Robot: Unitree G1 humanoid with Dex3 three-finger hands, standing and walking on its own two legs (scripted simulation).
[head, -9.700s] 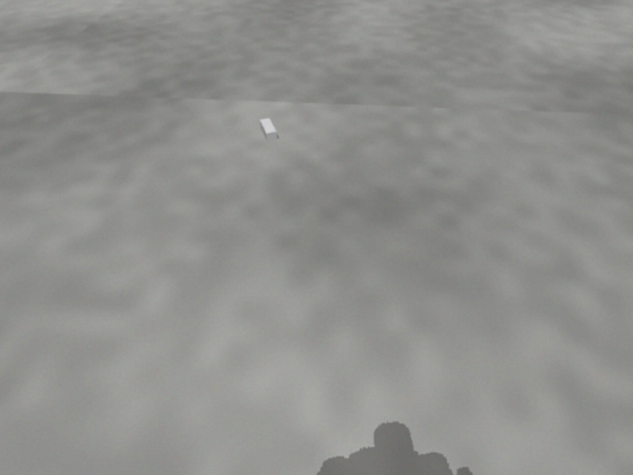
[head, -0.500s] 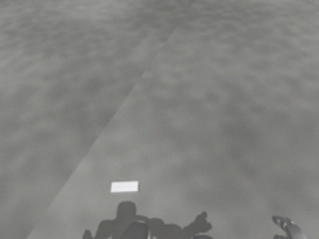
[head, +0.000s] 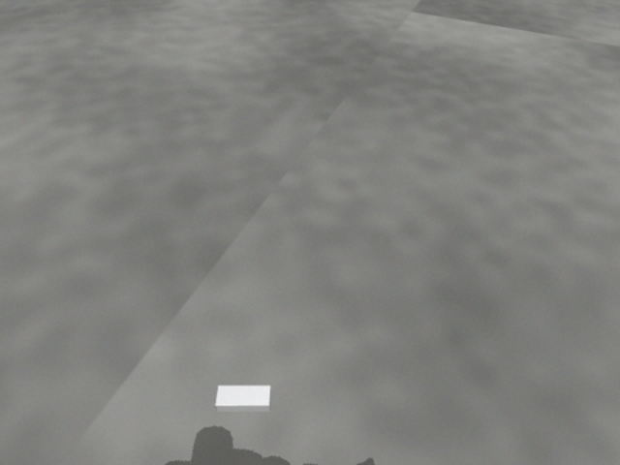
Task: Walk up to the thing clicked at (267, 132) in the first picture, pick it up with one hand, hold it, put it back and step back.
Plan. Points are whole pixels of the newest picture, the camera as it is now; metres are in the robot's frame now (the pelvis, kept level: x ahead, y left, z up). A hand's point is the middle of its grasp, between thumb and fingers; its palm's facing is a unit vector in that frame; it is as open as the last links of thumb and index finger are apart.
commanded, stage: stand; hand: left
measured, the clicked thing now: (244, 398) +0.48 +0.18 -0.74
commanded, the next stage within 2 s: none
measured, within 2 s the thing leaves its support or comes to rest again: neither
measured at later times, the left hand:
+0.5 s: hand out of the picture +0.11 +0.24 -0.13, palm faces +0.00 -0.93 -0.36, open 7.4 cm
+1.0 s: hand out of the picture +0.10 +0.23 -0.14, palm faces +0.02 -0.94 -0.35, open 7.4 cm
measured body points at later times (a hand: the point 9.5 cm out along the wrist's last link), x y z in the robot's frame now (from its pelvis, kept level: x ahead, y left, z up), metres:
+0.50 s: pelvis +0.02 -0.02 +0.02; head +0.03 -0.03 +0.46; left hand +0.11 +0.28 -0.11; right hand +0.10 -0.32 -0.12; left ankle +0.02 +0.11 -0.73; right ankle +0.05 -0.13 -0.73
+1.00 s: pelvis +0.03 -0.03 +0.02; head +0.03 -0.03 +0.47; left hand +0.10 +0.28 -0.11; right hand +0.11 -0.33 -0.12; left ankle +0.02 +0.11 -0.73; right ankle +0.05 -0.13 -0.73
